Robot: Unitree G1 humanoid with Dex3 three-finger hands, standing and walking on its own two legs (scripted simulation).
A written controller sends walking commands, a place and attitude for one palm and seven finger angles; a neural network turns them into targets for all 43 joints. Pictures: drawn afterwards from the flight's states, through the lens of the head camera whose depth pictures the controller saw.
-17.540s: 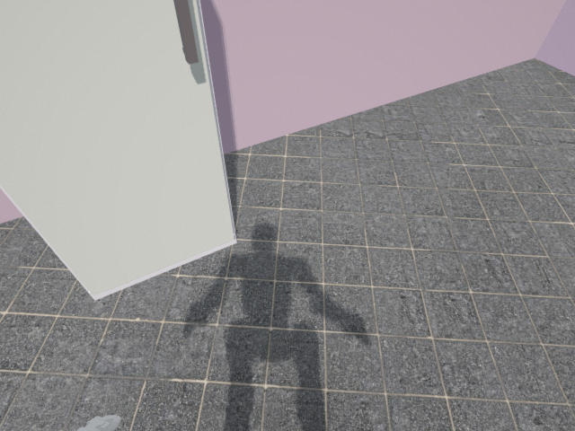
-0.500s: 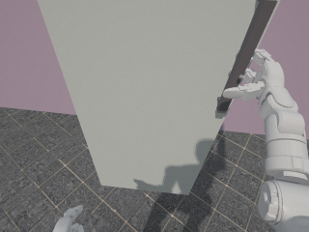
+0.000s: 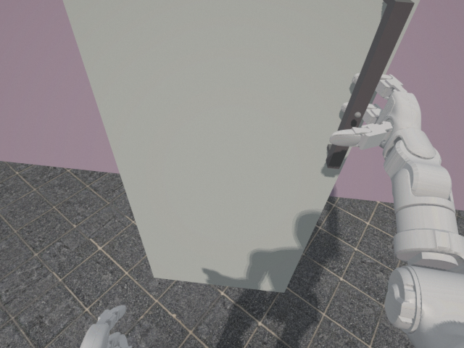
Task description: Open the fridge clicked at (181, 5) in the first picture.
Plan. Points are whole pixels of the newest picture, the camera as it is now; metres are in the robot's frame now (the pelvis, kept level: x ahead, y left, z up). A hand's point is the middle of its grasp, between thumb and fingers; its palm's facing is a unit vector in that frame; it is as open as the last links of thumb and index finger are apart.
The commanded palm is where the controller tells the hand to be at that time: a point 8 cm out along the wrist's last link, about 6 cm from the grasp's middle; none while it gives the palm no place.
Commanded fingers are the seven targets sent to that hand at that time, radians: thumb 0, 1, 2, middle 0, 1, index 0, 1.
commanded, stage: slide the fingers in behind the handle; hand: right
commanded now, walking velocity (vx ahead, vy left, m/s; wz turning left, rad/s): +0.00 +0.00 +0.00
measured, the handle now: (356, 94) +0.49 -0.17 +0.24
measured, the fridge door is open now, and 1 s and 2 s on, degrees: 0 0 0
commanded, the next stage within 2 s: grip the handle and tug to test in 0.22 s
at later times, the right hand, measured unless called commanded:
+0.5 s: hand (358, 114) +0.43 -0.16 +0.24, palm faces +0.05 +1.00 +0.02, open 13.3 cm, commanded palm +0.40 -0.21 +0.23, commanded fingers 0.00 0.03 -0.50 0.35 1.27 0.35 1.27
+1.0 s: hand (350, 114) +0.43 -0.15 +0.23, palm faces +0.03 +1.00 +0.01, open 6.0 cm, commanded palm +0.41 -0.21 +0.23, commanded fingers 0.00 -0.90 -0.90 0.45 1.40 0.45 1.40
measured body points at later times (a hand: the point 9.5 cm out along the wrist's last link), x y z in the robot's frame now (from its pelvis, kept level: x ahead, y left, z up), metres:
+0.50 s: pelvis +0.00 -0.01 +0.00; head -0.01 +0.01 +0.45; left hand +0.13 +0.24 -0.11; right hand +0.42 -0.21 +0.24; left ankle -0.01 +0.11 -0.74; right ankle +0.00 -0.12 -0.74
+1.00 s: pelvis +0.01 +0.00 +0.00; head -0.01 +0.01 +0.45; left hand +0.14 +0.24 -0.10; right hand +0.43 -0.20 +0.23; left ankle -0.01 +0.11 -0.74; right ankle +0.00 -0.12 -0.74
